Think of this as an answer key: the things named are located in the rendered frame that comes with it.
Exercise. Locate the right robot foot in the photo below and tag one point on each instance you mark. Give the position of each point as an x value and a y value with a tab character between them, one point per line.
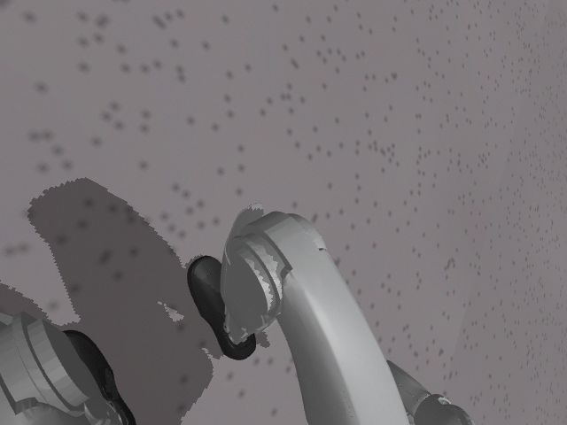
204	277

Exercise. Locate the left robot foot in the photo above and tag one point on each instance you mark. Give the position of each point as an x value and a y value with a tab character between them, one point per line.
101	371

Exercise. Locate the right robot arm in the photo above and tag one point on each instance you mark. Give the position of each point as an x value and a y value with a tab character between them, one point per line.
437	410

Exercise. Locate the right robot hand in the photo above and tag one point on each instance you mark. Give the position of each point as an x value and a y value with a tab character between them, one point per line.
411	391

